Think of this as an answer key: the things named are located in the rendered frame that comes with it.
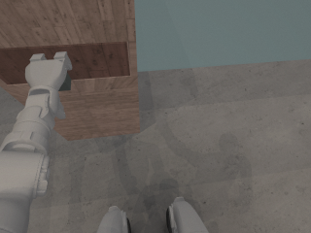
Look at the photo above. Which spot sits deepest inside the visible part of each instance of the robot left forearm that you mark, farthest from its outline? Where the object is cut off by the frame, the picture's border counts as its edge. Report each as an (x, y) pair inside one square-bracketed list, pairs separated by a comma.
[(35, 122)]

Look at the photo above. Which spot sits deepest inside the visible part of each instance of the robot left hand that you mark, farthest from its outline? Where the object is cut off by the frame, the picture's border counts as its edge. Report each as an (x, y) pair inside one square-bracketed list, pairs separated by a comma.
[(49, 72)]

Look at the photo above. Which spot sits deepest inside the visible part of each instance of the left robot thigh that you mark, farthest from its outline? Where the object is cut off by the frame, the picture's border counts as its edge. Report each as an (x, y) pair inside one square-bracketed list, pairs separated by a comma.
[(113, 222)]

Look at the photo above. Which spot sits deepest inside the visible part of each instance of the cabinet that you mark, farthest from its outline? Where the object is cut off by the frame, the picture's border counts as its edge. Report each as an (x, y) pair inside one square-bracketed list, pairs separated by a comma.
[(94, 108)]

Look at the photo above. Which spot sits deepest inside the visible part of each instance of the drawer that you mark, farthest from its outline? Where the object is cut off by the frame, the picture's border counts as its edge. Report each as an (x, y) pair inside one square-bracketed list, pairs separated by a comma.
[(89, 61)]

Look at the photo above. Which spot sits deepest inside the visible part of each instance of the robot left upper arm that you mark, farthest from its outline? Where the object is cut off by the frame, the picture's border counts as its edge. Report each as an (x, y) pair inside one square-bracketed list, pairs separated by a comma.
[(24, 176)]

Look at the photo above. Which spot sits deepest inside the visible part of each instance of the handle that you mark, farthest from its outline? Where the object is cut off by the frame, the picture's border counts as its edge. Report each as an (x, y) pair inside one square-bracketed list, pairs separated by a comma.
[(67, 84)]

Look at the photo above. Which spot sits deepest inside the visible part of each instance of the left robot shin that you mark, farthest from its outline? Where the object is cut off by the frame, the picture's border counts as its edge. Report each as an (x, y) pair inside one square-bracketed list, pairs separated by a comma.
[(114, 208)]

